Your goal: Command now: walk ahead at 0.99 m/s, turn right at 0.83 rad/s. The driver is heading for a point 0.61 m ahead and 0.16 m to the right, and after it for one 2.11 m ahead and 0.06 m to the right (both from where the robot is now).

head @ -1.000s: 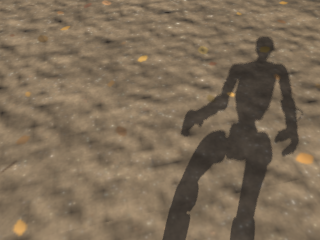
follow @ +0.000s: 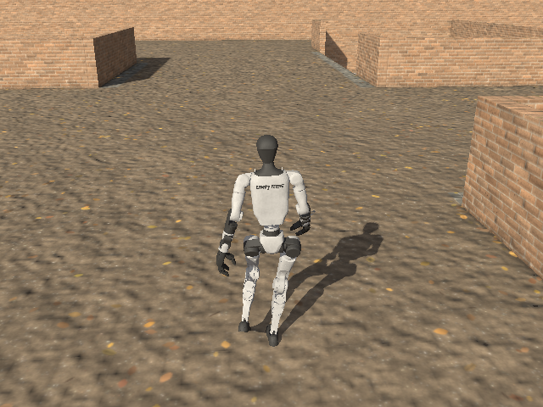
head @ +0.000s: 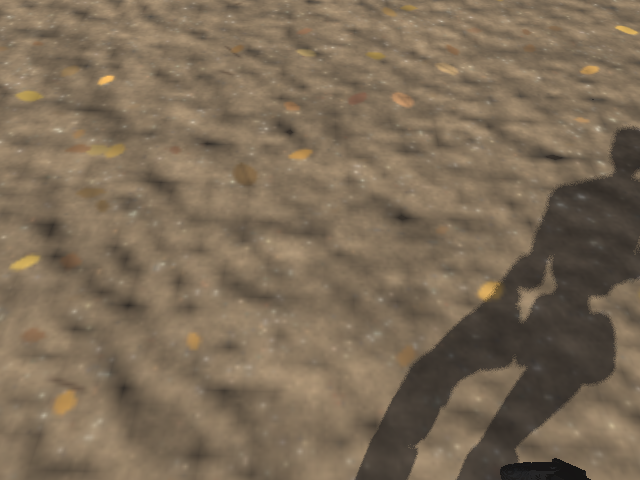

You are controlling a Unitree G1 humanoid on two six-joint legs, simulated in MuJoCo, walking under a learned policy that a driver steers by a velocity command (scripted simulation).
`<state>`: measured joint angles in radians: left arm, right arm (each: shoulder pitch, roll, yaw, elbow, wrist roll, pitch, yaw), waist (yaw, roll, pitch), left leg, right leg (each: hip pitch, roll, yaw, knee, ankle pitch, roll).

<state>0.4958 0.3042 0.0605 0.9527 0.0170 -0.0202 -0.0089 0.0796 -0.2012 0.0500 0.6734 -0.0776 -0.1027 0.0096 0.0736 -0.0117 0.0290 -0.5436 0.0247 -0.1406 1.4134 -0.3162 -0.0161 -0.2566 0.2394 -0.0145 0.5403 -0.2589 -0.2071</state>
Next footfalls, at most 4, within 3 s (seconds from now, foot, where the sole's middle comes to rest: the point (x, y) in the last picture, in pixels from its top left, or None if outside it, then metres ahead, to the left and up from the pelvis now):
0.24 left None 0.45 0.21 -0.76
0.68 right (413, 390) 0.73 -0.16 -0.76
1.14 left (437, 243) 1.18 -0.24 -0.76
1.56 right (497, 155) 1.59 -0.45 -0.76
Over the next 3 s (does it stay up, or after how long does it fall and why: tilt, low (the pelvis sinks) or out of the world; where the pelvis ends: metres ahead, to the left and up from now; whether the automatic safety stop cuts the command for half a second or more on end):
stays up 2.26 0.08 0.01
